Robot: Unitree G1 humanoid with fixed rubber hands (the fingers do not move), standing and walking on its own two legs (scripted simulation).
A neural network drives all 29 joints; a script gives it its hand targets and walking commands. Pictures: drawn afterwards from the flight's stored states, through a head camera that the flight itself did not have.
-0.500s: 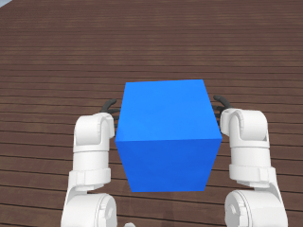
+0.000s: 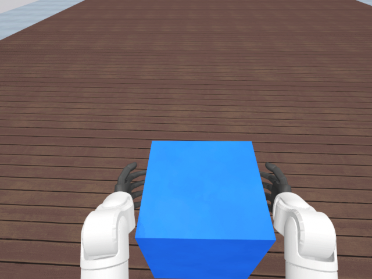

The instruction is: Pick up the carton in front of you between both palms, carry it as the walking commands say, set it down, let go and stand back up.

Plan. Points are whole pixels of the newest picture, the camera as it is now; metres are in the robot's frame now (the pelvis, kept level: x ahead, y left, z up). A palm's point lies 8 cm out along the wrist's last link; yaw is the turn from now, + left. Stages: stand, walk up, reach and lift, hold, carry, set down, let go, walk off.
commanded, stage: carry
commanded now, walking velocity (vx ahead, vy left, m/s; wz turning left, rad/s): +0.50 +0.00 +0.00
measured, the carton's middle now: (200, 212) +0.28 +0.00 +0.03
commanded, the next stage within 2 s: none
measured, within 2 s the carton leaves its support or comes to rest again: neither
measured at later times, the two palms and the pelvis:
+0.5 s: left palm (140, 114) +0.56 +0.16 +0.10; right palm (241, 112) +0.57 -0.13 +0.10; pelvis +0.31 +0.01 +0.00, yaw +1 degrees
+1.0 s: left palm (151, 68) +0.89 +0.17 +0.10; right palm (225, 68) +0.89 -0.13 +0.10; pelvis +0.63 +0.02 -0.01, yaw +0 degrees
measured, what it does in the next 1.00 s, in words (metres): walks ahead: right foot, then left foot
